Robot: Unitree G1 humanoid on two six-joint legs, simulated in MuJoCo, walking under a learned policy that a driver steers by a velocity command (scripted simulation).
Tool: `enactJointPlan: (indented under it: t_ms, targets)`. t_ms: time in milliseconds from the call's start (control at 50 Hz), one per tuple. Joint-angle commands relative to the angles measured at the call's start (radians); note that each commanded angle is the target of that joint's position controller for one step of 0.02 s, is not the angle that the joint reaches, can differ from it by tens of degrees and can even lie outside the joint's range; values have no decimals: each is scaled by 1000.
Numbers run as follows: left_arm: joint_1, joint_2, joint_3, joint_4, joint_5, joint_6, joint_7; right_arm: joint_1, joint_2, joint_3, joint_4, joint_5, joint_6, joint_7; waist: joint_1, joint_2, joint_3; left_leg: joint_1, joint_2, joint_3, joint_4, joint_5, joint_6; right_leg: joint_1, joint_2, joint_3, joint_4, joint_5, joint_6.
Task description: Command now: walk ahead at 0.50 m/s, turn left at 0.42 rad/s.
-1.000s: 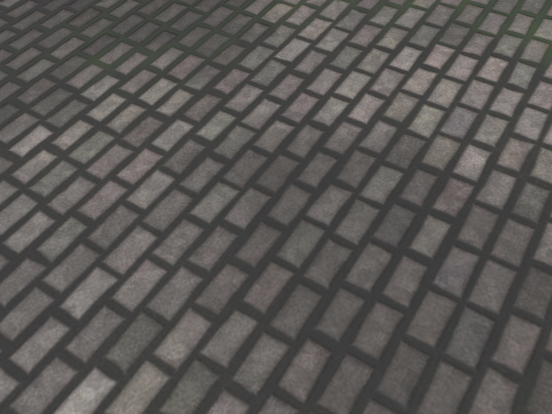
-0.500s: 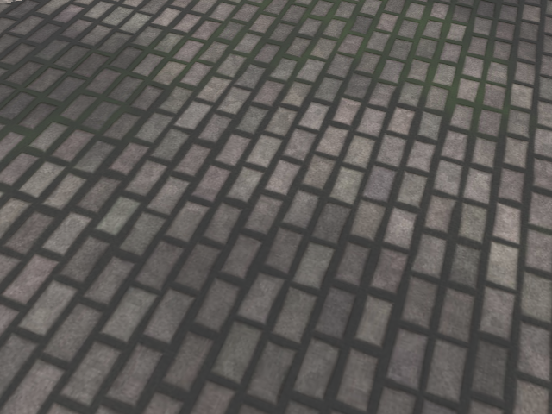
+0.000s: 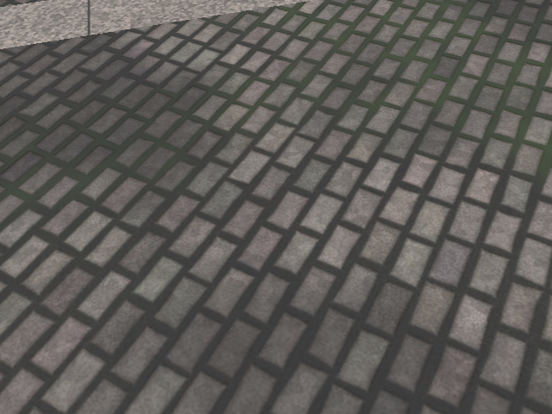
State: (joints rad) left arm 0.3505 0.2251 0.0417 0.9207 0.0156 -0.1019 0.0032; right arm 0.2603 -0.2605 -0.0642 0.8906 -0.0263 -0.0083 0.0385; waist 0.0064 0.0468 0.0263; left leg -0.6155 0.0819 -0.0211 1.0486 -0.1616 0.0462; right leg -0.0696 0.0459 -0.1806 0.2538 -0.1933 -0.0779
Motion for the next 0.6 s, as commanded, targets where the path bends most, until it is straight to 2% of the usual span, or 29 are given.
enactJointPlan:
  t_ms: [20, 100, 140, 180, 220, 240, 260, 280, 300, 320, 340, 360, 380, 400, 420, 440, 480, 540, 600]
  targets:
    - [12, 96, 18, -36, -1, -17, 5, -43, -17, -2, -65, 0, -1, 9, -11, -103, 50, -95, 16, 6, -63, 105, -12, -2, -272, 105, -138, 285, -57]
    - [52, 107, 17, -13, 0, -13, 14, -179, 3, 16, -115, -5, -6, 21, 20, -109, 75, -58, -5, 86, -275, 184, 1, 44, -270, 18, -118, 393, -40]
    - [90, 116, 19, 6, 2, -7, 19, -235, 4, 21, -141, -7, -8, 26, 38, -107, 85, -49, -18, 124, -349, 162, 24, 106, -289, -8, -93, 464, -38]
    - [99, 130, 21, 17, 5, 2, 26, -246, -5, 20, -155, -10, -9, 27, 30, -112, 77, -11, -47, 156, -399, 96, 57, 166, -303, -39, -32, 629, -30]
    - [83, 158, 28, 17, 8, 13, 33, -196, -23, 11, -149, -11, -7, 19, -3, -143, 31, 82, -107, 194, -412, -8, 100, 210, -312, -68, 95, 925, -24]
    - [71, 174, 32, 16, 10, 22, 35, -134, -38, 3, -135, -12, -8, 14, -33, -153, -9, 153, -142, 205, -419, -67, 126, 219, -316, -76, 205, 1029, -26]
    - [64, 190, 37, 10, 11, 32, 34, -42, -60, -10, -109, -12, -13, 9, -71, -152, -67, 260, -173, 199, -451, -105, 153, 200, -318, -77, 363, 1025, -29]
    - [44, 196, 40, -2, 6, 39, 29, 103, -95, -30, -65, -21, -23, -2, -145, -109, -142, 470, -177, 152, -547, -73, 189, 86, -300, -90, 597, 857, -7]
    - [53, 135, 25, -49, -6, 33, 20, 200, -208, -66, -50, -31, -22, -19, -166, 30, -241, 751, 57, -174, -582, -179, 276, -220, -229, -95, 936, 387, 33]
    - [35, 99, 22, -121, -10, 22, 3, 142, -285, -83, -73, -9, -15, -18, -96, 172, -285, 914, 275, -728, -728, -55, 422, -581, 2, 58, 1225, -366, 79]
    - [-92, 137, 26, -142, 5, 12, -1, 142, -253, -77, -66, 14, -6, -23, -127, 0, -201, 865, 246, -627, -763, -29, 389, -687, -69, 221, 1223, -272, 67]
    - [-107, 124, 19, -155, -7, -2, -5, 93, -204, -64, -60, 19, -7, -31, -89, -31, -88, 735, 227, -499, -780, 33, 348, -688, -113, 218, 1140, -176, 62]
    - [-87, 124, 20, -140, -5, -5, -3, 50, -156, -51, -63, 18, -11, -33, -39, -92, -23, 617, 172, -405, -797, 137, 295, -629, -145, 213, 1038, -137, 62]
    - [-83, 121, 22, -132, 16, 13, -2, 0, -121, -39, -70, 26, -16, -35, -1, -114, 1, 538, 96, -315, -812, 194, 239, -567, -161, 214, 982, -116, 68]
    - [-32, 107, 18, -131, 28, 33, -6, -8, -121, -35, -79, 28, -26, -37, 23, -48, -24, 493, 94, -282, -820, 279, 254, -506, -165, 214, 946, -114, 85]
    - [-37, 109, 18, -133, 35, 49, -7, 9, -112, -32, -74, 32, -39, -34, 27, -51, -21, 474, 74, -263, -818, 365, 253, -494, -168, 209, 927, -122, 99]
    - [-71, 97, 16, -150, 35, 67, -13, 36, -143, -38, -69, 30, -52, -32, 27, -51, -22, 447, 40, -231, -835, 345, 248, -506, -165, 190, 854, -85, 124]
    - [-207, 100, 15, -203, 32, 73, -20, 112, -159, -41, -61, 28, -51, -34, -20, -20, 7, 477, 18, -238, -846, 338, 216, -595, -160, 177, 719, 32, 142]
    - [-310, 101, 10, -240, 27, 72, -24, 168, -161, -42, -59, 28, -47, -35, -63, 6, 8, 546, 12, -262, -831, 322, 190, -637, -139, 182, 590, 123, 142]
